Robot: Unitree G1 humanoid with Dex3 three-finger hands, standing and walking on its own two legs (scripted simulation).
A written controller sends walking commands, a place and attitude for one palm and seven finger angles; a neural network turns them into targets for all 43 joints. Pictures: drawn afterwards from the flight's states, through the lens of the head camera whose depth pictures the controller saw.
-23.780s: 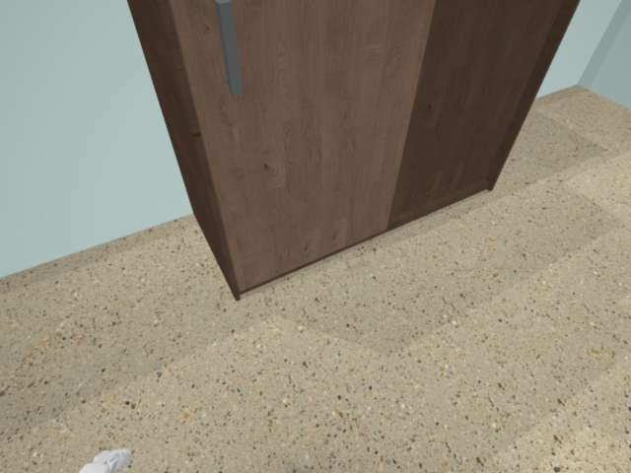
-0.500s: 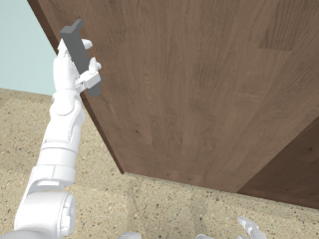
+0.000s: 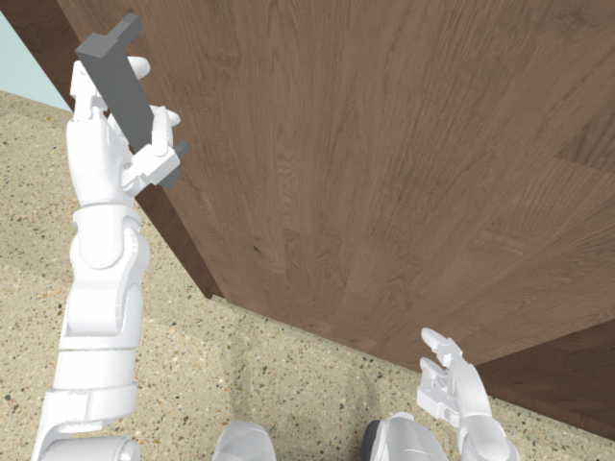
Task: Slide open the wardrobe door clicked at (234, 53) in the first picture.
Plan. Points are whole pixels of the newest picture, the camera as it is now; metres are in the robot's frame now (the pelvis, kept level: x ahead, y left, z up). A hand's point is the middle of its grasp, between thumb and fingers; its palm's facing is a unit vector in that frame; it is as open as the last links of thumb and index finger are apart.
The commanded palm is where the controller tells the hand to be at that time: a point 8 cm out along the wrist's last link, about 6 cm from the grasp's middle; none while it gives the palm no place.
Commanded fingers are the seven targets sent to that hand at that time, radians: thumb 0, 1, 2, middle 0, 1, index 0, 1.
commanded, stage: step sideways, sliding the door along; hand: left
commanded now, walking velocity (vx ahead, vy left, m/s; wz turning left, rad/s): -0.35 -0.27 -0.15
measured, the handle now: (150, 111) +0.39 +0.28 +0.16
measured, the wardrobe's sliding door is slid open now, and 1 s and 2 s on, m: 0.07 0.35 0.55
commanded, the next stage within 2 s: none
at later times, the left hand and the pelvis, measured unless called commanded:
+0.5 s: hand (281, 190) +0.33 +0.12 +0.15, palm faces +0.33 -0.94 +0.04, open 7.3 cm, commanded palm +0.29 +0.10 +0.14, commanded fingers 0.00 0.90 0.90 -0.45 -1.40 -0.45 -1.40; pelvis +0.01 -0.07 +0.01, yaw -1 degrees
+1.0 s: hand (440, 245) +0.31 -0.03 +0.15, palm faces +0.26 -0.96 -0.05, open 7.3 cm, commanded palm +0.28 -0.02 +0.14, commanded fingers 0.00 0.90 0.90 -0.45 -1.40 -0.45 -1.40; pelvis -0.04 -0.19 +0.00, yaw -4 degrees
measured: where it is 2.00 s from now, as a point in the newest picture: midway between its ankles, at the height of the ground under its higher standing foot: outside the picture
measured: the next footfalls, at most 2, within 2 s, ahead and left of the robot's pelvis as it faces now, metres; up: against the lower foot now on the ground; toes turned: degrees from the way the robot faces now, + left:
right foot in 0.06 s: +0.14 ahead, -0.16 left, +0.00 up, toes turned -4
left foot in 0.32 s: +0.04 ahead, +0.06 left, +0.00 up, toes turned +9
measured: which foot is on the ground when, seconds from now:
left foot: down 0.00-0.08, up 0.10-0.30, down 0.32-0.78, up 0.80-1.00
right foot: up 0.00-0.04, down 0.06-0.32, up 0.34-0.76, down 0.78-1.00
